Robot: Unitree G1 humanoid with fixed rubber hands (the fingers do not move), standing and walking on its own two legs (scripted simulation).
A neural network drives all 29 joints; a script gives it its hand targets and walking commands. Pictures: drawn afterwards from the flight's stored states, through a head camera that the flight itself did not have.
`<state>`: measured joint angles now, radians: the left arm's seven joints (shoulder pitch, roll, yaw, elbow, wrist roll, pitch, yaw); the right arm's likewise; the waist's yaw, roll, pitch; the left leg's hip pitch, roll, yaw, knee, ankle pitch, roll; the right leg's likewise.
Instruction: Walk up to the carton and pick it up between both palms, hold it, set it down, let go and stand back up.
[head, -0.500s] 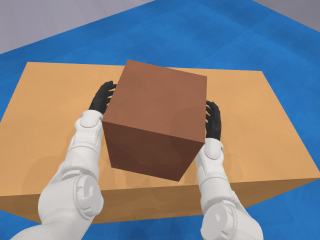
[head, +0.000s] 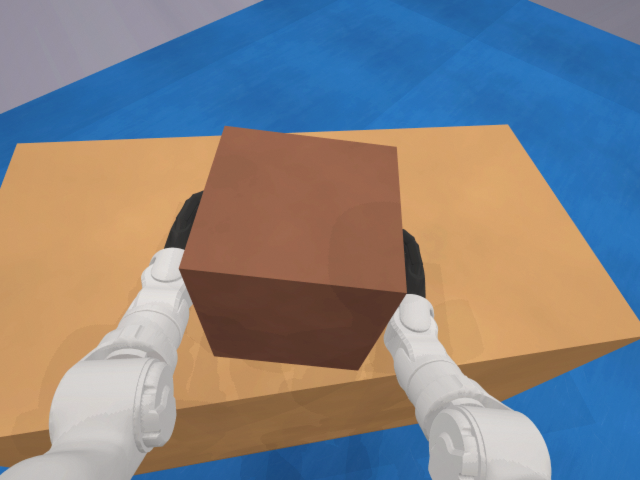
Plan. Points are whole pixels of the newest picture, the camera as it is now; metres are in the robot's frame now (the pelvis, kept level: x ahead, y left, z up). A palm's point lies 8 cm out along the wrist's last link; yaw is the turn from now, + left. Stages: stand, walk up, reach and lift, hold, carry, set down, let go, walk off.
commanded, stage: set down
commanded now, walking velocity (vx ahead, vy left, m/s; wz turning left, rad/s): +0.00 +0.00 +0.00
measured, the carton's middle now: (297, 260) +0.40 -0.02 +0.02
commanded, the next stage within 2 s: none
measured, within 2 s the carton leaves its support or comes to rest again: neither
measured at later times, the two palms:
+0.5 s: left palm (129, 194) +0.44 +0.16 +0.13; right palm (485, 236) +0.34 -0.22 +0.12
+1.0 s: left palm (108, 139) +0.44 +0.16 +0.20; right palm (505, 193) +0.35 -0.22 +0.19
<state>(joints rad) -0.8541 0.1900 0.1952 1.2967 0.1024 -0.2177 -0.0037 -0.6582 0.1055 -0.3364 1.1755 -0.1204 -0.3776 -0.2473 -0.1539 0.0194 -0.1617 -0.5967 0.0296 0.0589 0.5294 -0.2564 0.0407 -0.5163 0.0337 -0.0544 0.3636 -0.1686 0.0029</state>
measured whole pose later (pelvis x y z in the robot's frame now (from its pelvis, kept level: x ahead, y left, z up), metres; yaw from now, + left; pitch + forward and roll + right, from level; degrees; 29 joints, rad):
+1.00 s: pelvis -0.05 -0.01 +0.00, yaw +0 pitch +8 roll -2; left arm -1.20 0.48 -0.15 1.31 -0.34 0.15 -0.04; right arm -0.96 -0.11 -0.13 0.92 0.25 0.24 -0.27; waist -0.20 -0.05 -0.15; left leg -0.44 0.00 0.02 0.49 -0.20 0.03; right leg -0.41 0.02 -0.04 0.40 -0.14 -0.01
